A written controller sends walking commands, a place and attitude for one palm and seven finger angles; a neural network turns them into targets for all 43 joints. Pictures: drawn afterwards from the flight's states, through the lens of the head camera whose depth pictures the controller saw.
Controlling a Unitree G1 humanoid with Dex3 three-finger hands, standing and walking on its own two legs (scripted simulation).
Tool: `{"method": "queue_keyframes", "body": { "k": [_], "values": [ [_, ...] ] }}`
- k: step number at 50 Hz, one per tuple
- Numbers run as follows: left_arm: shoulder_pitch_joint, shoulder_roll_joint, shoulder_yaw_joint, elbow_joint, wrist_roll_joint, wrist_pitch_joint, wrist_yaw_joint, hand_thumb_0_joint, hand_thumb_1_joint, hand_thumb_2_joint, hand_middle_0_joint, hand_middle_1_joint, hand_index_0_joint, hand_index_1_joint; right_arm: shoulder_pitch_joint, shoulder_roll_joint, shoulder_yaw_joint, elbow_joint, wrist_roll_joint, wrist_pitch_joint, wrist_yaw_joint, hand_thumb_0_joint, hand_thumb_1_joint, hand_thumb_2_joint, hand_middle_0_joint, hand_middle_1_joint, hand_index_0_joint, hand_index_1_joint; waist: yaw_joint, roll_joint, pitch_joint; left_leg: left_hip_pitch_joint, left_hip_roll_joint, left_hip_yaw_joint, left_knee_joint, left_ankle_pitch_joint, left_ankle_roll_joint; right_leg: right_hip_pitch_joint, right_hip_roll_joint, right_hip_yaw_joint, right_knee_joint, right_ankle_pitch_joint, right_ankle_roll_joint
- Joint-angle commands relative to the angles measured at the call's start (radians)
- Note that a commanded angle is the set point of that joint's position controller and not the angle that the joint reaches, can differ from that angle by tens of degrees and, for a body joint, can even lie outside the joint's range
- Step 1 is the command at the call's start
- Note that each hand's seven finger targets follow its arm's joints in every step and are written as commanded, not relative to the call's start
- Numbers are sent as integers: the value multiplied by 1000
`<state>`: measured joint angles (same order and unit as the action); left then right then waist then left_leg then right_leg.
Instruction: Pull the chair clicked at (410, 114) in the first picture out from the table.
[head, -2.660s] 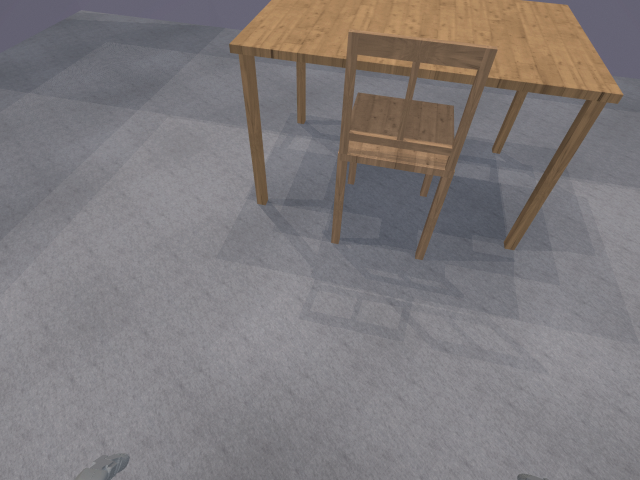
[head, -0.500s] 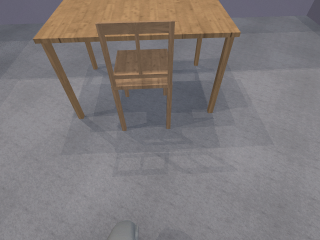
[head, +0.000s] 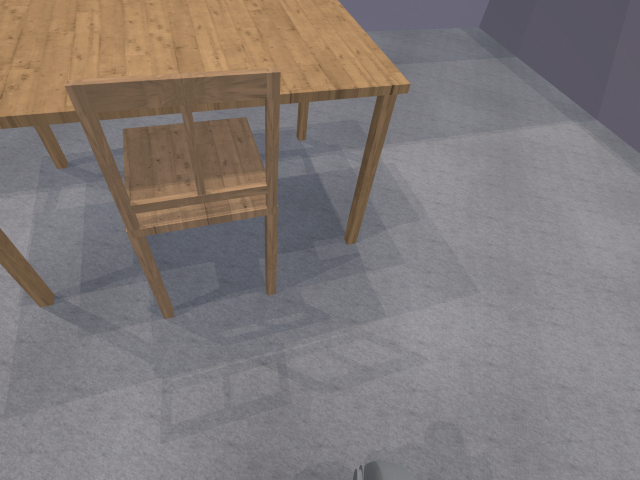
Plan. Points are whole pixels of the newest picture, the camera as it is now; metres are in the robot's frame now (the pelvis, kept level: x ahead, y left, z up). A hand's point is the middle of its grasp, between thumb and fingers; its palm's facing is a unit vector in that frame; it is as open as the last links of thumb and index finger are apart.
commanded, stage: walk to a spot facing it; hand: left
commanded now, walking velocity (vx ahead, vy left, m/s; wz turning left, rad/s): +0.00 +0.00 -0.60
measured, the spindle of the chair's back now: (194, 152) +0.74 +0.35 -0.10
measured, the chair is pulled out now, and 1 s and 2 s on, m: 0.00 0.00 0.00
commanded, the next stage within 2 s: turn to face it in 1.64 s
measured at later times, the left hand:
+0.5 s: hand (259, 390) +0.27 +0.11 -0.16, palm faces -0.31 -0.92 -0.22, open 7.3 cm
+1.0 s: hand (207, 394) +0.26 +0.19 -0.18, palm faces -0.46 -0.87 -0.19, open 7.4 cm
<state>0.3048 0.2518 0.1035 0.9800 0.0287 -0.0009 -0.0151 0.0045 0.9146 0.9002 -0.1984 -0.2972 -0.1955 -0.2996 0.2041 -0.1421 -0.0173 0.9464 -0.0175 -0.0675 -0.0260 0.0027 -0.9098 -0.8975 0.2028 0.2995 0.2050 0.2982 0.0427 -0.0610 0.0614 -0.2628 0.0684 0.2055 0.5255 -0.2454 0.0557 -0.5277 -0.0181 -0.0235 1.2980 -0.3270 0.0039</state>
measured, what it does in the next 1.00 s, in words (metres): walks ahead, turning right: right foot, then left foot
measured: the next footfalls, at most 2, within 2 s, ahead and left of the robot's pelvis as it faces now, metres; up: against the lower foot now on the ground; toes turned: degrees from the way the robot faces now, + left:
right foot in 0.40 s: +0.12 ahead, -0.12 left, +0.00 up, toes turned -21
left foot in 0.82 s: +0.19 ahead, +0.10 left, +0.00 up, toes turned -25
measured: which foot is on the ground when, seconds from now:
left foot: down 0.00-0.40, up 0.42-0.80, down 0.82-1.00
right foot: up 0.00-0.38, down 0.40-0.84, up 0.86-1.00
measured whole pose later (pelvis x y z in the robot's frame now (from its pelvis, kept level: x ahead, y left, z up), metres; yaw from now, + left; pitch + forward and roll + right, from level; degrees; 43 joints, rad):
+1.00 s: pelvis +0.10 +0.03 +0.00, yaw -34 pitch +0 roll -2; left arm 0.26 0.28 0.11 0.93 0.03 0.07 -0.03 0.00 0.91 0.90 -0.20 -0.30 -0.20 -0.30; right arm 0.16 -0.17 -0.01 0.84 -0.02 0.02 -0.03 0.01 -0.91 -0.90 0.20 0.30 0.21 0.30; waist 0.05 -0.07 0.05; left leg -0.21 0.08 0.15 0.50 -0.27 0.02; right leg -0.53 0.02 0.04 1.19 -0.38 0.07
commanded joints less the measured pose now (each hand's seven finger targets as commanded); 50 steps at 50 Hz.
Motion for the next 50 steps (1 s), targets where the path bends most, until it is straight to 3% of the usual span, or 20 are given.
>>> {"method": "queue_keyframes", "body": {
  "k": [1, 6, 13, 16, 18, 19, 20, 21, 24, 27, 31, 36, 39, 40, 41, 42, 43, 44, 46, 50],
  "values": [
    [85, -33, -6, -48, 1, 34, -17, 0, 900, 900, -200, -300, -200, -300, 72, -131, -33, -18, 5, -17, -9, 0, -900, -900, 200, 300, 200, 300, 10, 198, -38, 18, 252, -86, -243, 474, 61, -48, -67, 20, -26, 105, 31],
    [-67, -28, -13, -94, 3, 47, -18, 0, 900, 900, -200, -300, -200, -300, 145, -158, -41, 3, 1, 0, -11, 0, -900, -900, 200, 300, 200, 300, -33, 162, -32, 147, 267, -52, -206, 574, 73, -115, -78, -14, -190, 141, 46],
    [-238, -20, -27, -152, -2, 41, -13, 0, 900, 900, -200, -300, -200, -300, 220, -188, -57, 29, -12, 34, -3, 0, -900, -900, 200, 300, 200, 300, -98, 204, -10, 222, 309, 10, -128, 593, 74, -20, -52, -80, -470, 16, 25],
    [-234, -7, -25, -166, -4, 28, -8, 0, 900, 900, -200, -300, -200, -300, 220, -211, -67, 22, -13, 43, 0, 0, -900, -900, 200, 300, 200, 300, -91, 216, -34, 234, 330, 33, -51, 648, 51, 70, -25, -101, -569, -40, -1],
    [-144, 34, -14, -150, -1, 9, -2, 0, 900, 900, -200, -300, -200, -300, 224, -215, -69, 8, -5, 47, 7, 0, -900, -900, 200, 300, 200, 300, -36, 173, -100, 170, 314, 70, 149, 685, -7, 271, -3, -101, -728, 64, -26],
    [-28, 101, 2, -121, 3, -6, 7, 0, 900, 900, -200, -300, -200, -300, 207, -205, -67, -14, 6, 49, 16, 0, -900, -900, 200, 300, 200, 300, 23, 51, -189, -8, 274, 111, 385, 493, -61, 513, -109, 42, -807, 333, -84],
    [58, 215, 28, -101, -3, -14, 23, 0, 900, 900, -200, -300, -200, -300, 173, -135, -54, -69, 11, 54, 20, 0, -900, -900, 200, 300, 200, 300, 44, -192, -262, -313, 81, 98, 682, -343, -138, 702, -397, 451, -836, 872, -227],
    [81, 240, 32, -92, -26, -4, 35, 0, 900, 900, -200, -300, -200, -300, 101, -157, -52, -94, 10, 63, 3, 0, -900, -900, 200, 300, 200, 300, 59, -131, -277, -348, 62, -93, 774, -436, -133, 679, -415, 414, -840, 999, -296],
    [-86, 144, 13, -136, -24, 7, 49, 0, 900, 900, -200, -300, -200, -300, 42, -150, -53, -88, 4, 80, 6, 0, -900, -900, 200, 300, 200, 300, -11, -16, -154, -330, 106, -171, 732, -238, -137, 488, -278, 273, -889, 709, -223],
    [-170, 128, 6, -157, -11, 3, 47, 0, 900, 900, -200, -300, -200, -300, 92, -129, -55, -64, -1, 103, 4, 0, -900, -900, 200, 300, 200, 300, -71, -1, -96, -219, 75, -162, 615, -178, -148, 284, -222, 209, -939, 560, -193],
    [-128, 137, 11, -149, -7, 10, 32, 0, 900, 900, -200, -300, -200, -300, 38, -123, -56, -88, -4, 102, 7, 0, -900, -900, 200, 300, 200, 300, -47, -58, -73, -207, 29, -155, 479, -148, -147, 250, -174, 266, -966, 370, -190],
    [-91, 156, 22, -151, -4, 17, 26, 0, 900, 900, -200, -300, -200, -300, -33, -133, -52, -138, 6, 83, 1, 0, -900, -900, 200, 300, 200, 300, -16, -107, -140, -145, -26, -163, 260, -195, -134, 342, -171, 354, -903, 510, -195],
    [-116, 152, 23, -158, -10, 26, 26, 0, 900, 900, -200, -300, -200, -300, 20, -146, -52, -130, 14, 72, -9, 0, -900, -900, 200, 300, 200, 300, -47, -106, -179, 15, -46, -161, 11, -81, -121, 310, -136, 370, -826, 549, -139],
    [-129, 136, 18, -165, -17, 30, 24, 0, 900, 900, -200, -300, -200, -300, 60, -172, -56, -118, 13, 65, -14, 0, -900, -900, 200, 300, 200, 300, -70, -67, -192, 162, -11, -172, -119, 14, -107, 216, -93, 342, -773, 471, -92],
    [-115, 78, 9, -186, -26, 33, 19, 0, 900, 900, -200, -300, -200, -300, 80, -253, -70, -121, 5, 56, -18, 0, -900, -900, 200, 300, 200, 300, -83, 168, -209, 302, 193, -382, -233, 74, -43, 40, 26, 245, -634, 185, -29],
    [-108, 55, 1, -200, -21, 31, 10, 0, 900, 900, -200, -300, -200, -300, 69, -326, -84, -142, 3, 63, -13, 0, -900, -900, 200, 300, 200, 300, -74, 373, -167, 292, 420, -557, -251, 282, 50, -101, 85, 89, -395, -260, 30],
    [-106, 98, 10, -188, -6, 35, 6, 0, 900, 900, -200, -300, -200, -300, 48, -320, -74, -157, -6, 68, -12, 0, -900, -900, 200, 300, 200, 300, -77, 264, -123, 183, 449, -544, -237, 300, 114, -87, 39, 109, -214, -267, 38],
    [-66, 105, 22, -151, 2, 46, 6, 0, 900, 900, -200, -300, -200, -300, -29, -244, -57, -156, -8, 64, -15, 0, -900, -900, 200, 300, 200, 300, -33, 253, -78, 96, 360, -417, -261, 241, 74, -69, 23, 131, -151, -175, 55],
    [-50, 101, 26, -133, 0, 52, -12, 0, 900, 900, -200, -300, -200, -300, -97, -223, -45, -189, -7, 61, -16, 0, -900, -900, 200, 300, 200, 300, -8, 244, -26, 54, 255, -271, -245, 241, 43, -60, 16, 85, -41, -76, 62],
    [-51, 69, 13, -121, -7, 60, -17, 0, 900, 900, -200, -300, -200, -300, -9, -210, -49, -153, -1, 57, -15, 0, -900, -900, 200, 300, 200, 300, -33, 243, -56, 158, 225, -162, -211, 331, 44, -77, -2, 43, -50, -21, 85]
  ]
}}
